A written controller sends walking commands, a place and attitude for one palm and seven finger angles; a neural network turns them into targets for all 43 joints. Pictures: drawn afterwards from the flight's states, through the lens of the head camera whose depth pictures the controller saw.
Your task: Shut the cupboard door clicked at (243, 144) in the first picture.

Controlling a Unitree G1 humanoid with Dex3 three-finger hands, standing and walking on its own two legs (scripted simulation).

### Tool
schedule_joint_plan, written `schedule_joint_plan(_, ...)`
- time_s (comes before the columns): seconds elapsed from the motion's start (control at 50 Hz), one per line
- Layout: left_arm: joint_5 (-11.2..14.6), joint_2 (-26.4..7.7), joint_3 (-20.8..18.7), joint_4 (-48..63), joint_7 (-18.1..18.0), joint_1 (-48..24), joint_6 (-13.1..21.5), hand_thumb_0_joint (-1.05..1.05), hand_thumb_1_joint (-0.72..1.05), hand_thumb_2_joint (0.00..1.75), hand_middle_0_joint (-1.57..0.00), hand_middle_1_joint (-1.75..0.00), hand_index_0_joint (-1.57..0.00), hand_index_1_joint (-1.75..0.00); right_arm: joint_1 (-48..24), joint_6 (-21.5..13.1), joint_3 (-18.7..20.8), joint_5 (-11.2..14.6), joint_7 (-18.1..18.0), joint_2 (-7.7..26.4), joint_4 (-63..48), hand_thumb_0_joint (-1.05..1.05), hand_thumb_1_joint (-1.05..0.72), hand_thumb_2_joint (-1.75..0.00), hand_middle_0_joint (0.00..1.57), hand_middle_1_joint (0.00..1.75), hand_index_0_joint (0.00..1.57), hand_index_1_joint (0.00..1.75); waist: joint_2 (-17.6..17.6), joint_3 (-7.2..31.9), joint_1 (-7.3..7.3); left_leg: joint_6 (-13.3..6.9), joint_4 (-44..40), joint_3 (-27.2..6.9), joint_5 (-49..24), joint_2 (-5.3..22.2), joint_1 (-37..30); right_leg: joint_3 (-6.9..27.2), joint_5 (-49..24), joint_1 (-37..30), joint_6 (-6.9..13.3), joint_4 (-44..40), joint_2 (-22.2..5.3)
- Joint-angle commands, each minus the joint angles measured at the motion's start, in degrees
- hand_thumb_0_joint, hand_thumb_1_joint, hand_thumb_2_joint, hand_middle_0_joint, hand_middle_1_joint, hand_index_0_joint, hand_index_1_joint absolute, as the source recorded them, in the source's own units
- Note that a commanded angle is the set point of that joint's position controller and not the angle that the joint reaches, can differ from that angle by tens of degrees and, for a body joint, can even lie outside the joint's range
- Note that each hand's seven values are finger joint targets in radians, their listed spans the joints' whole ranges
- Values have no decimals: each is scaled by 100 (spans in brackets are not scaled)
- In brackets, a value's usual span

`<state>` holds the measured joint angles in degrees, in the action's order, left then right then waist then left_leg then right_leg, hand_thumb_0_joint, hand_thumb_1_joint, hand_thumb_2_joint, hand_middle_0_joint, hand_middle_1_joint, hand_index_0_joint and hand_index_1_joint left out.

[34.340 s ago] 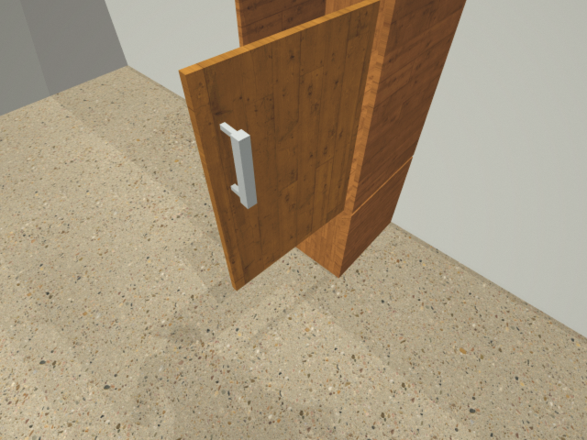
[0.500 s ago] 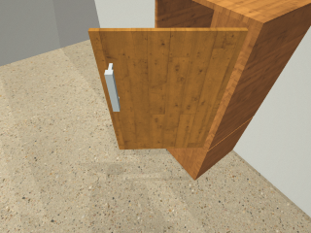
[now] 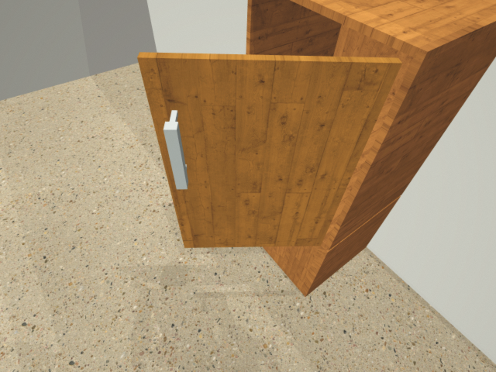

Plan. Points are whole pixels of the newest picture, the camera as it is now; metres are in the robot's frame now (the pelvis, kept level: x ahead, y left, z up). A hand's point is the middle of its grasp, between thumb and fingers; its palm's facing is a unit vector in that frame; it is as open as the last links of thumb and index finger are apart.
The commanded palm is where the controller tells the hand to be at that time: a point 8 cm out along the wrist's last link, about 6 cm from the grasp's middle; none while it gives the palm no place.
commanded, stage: raise the hand and make a fist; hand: left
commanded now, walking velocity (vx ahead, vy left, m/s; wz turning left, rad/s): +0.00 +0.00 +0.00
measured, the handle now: (178, 151) +0.48 +0.17 +0.08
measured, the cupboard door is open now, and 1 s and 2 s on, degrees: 55 55 55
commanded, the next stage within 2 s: bring the fist close to the handle in 1.92 s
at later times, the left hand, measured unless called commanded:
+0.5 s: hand out of the picture +0.11 +0.19 -0.05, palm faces +0.26 -0.96 -0.07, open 5.8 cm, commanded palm +0.12 +0.22 -0.02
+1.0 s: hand (119, 330) +0.17 +0.19 +0.02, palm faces +0.09 -1.00 -0.03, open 3.6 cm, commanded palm +0.14 +0.25 +0.03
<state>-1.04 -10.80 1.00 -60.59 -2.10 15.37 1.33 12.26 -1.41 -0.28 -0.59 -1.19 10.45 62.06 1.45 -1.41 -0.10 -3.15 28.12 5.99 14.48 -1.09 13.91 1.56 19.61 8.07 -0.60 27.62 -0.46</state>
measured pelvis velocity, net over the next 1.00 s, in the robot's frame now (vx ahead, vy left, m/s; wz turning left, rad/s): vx -0.01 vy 0.00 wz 0.08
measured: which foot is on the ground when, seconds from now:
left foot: down 0.00-1.00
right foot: down 0.00-1.00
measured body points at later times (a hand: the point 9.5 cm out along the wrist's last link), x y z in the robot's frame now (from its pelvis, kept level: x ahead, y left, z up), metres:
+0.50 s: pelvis -0.02 -0.04 -0.08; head +0.02 -0.03 +0.37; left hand +0.09 +0.24 -0.04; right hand +0.22 -0.26 -0.13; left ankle +0.01 +0.08 -0.74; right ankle -0.01 -0.10 -0.74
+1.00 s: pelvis -0.01 +0.00 -0.06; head +0.04 +0.01 +0.39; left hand +0.16 +0.25 +0.02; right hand +0.17 -0.23 -0.14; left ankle +0.01 +0.08 -0.74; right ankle -0.01 -0.10 -0.74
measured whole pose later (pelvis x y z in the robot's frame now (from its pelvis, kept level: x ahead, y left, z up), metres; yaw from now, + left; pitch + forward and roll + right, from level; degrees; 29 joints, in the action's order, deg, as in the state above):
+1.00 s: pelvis -0.01 +0.00 -0.06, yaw +5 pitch +11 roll -2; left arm 16.5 -12.3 -7.3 10.3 13.3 28.0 21.5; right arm 16.1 -13.0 0.1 1.6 -2.9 15.4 31.6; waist -2.4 5.1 1.0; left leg -3.3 57.6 0.8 25.8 -0.8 42.9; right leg -5.2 27.7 38.2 1.6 54.9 1.2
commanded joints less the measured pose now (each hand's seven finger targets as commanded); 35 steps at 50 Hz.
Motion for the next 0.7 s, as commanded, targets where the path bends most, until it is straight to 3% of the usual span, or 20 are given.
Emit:
schedule_joint_plan(0.0, 558, -4076, -2864, 9592, -484, -4439, 1597, 0, 90, 90, -20, -30, -20, -30, 771, -1177, 459, 226, -432, 1910, -2042, 0, -90, -90, 20, 30, 20, 30, -794, 1933, -800, 248, 734, -1317, -3293, 667, -2361, -483, -2460, 1130, 169, 1392, -49)
schedule_joint_plan(0.02, 760, -850, -256, 7463, -494, 99, 1116, 0, 90, 90, -22, -32, -22, -32, 180, -1747, -55, 565, -590, 1108, -2017, 0, -90, -90, 20, 30, 20, 30, -2718, 2640, -229, 411, 534, -1620, -3515, 880, -3113, -646, -204, 1925, 84, 2644, 121)
schedule_joint_plan(0.04, 1018, -864, -607, 7534, -738, 306, 830, 0, 90, 90, -24, -34, -24, -34, 158, -1840, 46, 465, -559, 1100, -1836, 0, -90, -90, 20, 30, 20, 30, -2146, 2636, 28, 707, 156, -1567, -3667, 803, -2396, -518, 117, 1461, 167, 2952, 74)
schedule_joint_plan(0.06, 916, 675, 343, 6016, -550, 1464, 221, 0, 90, 90, -25, -36, -25, -36, 167, -1814, 91, 369, -283, 694, -1758, 0, -90, -90, 20, 30, 20, 30, -1540, 1456, -217, 567, -641, -1393, -2776, 778, -1218, -491, 357, 2163, 118, 2377, 45)
schedule_joint_plan(0.08, 1015, 210, 187, 7370, -510, 73, 428, 0, 90, 90, -27, -38, -27, -38, 130, -1873, 334, 324, -69, 1043, -2297, 0, -90, -90, 20, 30, 20, 30, -1154, 911, -239, 499, -345, -1329, -1527, 665, -413, -456, 169, 2064, 189, 1820, -55)
schedule_joint_plan(0.1, 1025, -27, -132, 7261, -425, 395, 636, 0, 90, 90, -29, -40, -29, -40, -43, -1959, 396, 289, -46, 1031, -2577, 0, -90, -90, 20, 30, 20, 30, -914, 528, -150, 492, 11, -1226, -493, 479, 323, -559, 113, 2055, 257, 1427, -37)
schedule_joint_plan(0.14, 1105, -95, -601, 5673, -101, 1663, 1141, 0, 90, 90, -33, -44, -33, -44, -114, -1957, 394, 297, 9, 993, -2729, 0, -90, -90, 20, 30, 20, 30, 298, -296, -18, 487, 599, -1011, 634, 101, 1468, -553, 550, 2361, 286, 565, -47)
schedule_joint_plan(0.18, 1410, 75, -902, 5044, 569, 2568, 1998, 0, 90, 90, -36, -48, -36, -48, -279, -1822, 428, 203, 84, 978, -2966, 0, -90, -90, 20, 30, 20, 30, 1805, -73, 147, 402, 1530, -834, 371, 27, 2249, -286, 502, 2760, 229, 872, -76)
schedule_joint_plan(0.2, 1544, 24, -1010, 5096, 1002, 2528, 2436, 0, 90, 90, -38, -50, -38, -50, -335, -1750, 451, 130, 126, 1051, -3048, 0, -90, -90, 20, 30, 20, 30, 1770, 194, 199, 445, 1766, -749, 318, -20, 2563, -323, 244, 2817, 258, 1257, -109)
schedule_joint_plan(0.22, 1646, -220, -1200, 5009, 1439, 2449, 2861, 0, 90, 90, -40, -52, -40, -52, -434, -1718, 529, 153, 100, 1066, -3154, 0, -90, -90, 20, 30, 20, 30, 2354, 238, 214, 466, 2162, -677, 515, -54, 3038, 72, 229, 2880, 149, 1442, -205)
schedule_joint_plan(0.26, 1692, -469, -1392, 4935, 1884, 2532, 3007, 0, 90, 90, -44, -56, -44, -56, -580, -1612, 558, 193, 120, 1065, -3555, 0, -90, -90, 20, 30, 20, 30, 1689, 546, 368, 414, 2399, -558, 634, -145, 3357, 618, -22, 2565, 71, 1613, -354)
schedule_joint_plan(0.3, 1744, -812, -1626, 5776, 2004, 2103, 2840, 0, 90, 90, -47, -60, -47, -60, -698, -1522, 525, 234, 112, 1040, -3954, 0, -90, -90, 20, 30, 20, 30, 417, 1106, 526, 344, 2453, -413, 680, -232, 3233, 717, 380, 2423, 101, 1690, -329)
schedule_joint_plan(0.32, 1777, -1017, -1767, 6349, 1951, 1687, 2810, 0, 90, 90, -49, -62, -49, -62, -736, -1523, 499, 230, 81, 1028, -4096, 0, -90, -90, 20, 30, 20, 30, -329, 1429, 539, 298, 2509, -392, 643, -215, 3065, 704, 652, 2509, 160, 1735, -288)
schedule_joint_plan(0.36, 1807, -1337, -2000, 7487, 1657, 870, 2967, 0, 90, 90, -53, -66, -53, -66, -550, -1576, 467, 183, 28, 955, -4143, 0, -90, -90, 20, 30, 20, 30, -1055, 1973, 400, 225, 2755, -514, 583, -98, 2842, 831, 921, 2723, 165, 1807, -239)
schedule_joint_plan(0.46, 1823, -849, -1084, 8708, 1505, -178, 3939, 0, 90, 90, -62, -76, -62, -76, -249, -1902, 370, 142, -122, 969, -3698, 0, -90, -90, 20, 30, 20, 30, -786, 1983, -300, 100, 3331, -867, 441, 109, 2636, 732, 528, 3576, 187, 2067, -6)
schedule_joint_plan(0.52, 1900, -700, -698, 8052, 1963, 2, 3751, 0, 90, 90, -68, -82, -68, -82, -129, -1970, 319, 188, -235, 1092, -3601, 0, -90, -90, 20, 30, 20, 30, -388, 1695, -493, 50, 3398, -915, 569, 144, 2909, 610, 397, 3576, 46, 2026, 8)
schedule_joint_plan(0.56, 1932, -809, -838, 7121, 2268, 420, 3031, 0, 90, 90, -71, -86, -71, -86, -59, -1832, 304, 302, -299, 1111, -3639, 0, -90, -90, 20, 30, 20, 30, 232, 1512, -394, 44, 3354, -901, 638, 129, 3289, 857, 391, 3213, -196, 1723, -120)
schedule_joint_plan(0.6, 1937, -984, -1135, 6772, 2436, 1037, 2075, 0, 90, 90, -75, -90, -75, -90, -121, -1615, 335, 414, -323, 1112, -3897, 0, -90, -90, 20, 30, 20, 30, 480, 1705, -48, 51, 3035, -827, 536, 78, 3263, 967, 282, 2557, -306, 1447, -249)
schedule_joint_plan(0.64, 1994, -1323, -1724, 6987, 2318, 1390, 1282, 0, 90, 90, -79, -94, -79, -94, -311, -1413, 335, 436, -327, 1018, -4149, 0, -90, -90, 20, 30, 20, 30, 269, 2231, 376, 75, 2750, -790, 116, -16, 2921, 920, -418, 1766, -331, 1481, -327)
schedule_joint_plan(0.68, 2063, -1258, -2060, 7668, 1934, 1479, 1012, 0, 90, 90, -82, -98, -82, -98, -336, -1265, 286, 381, -306, 814, -4280, 0, -90, -90, 20, 30, 20, 30, 218, 2418, 527, 140, 2482, -796, -316, -2, 2542, 651, -1375, 1400, -337, 1618, -331)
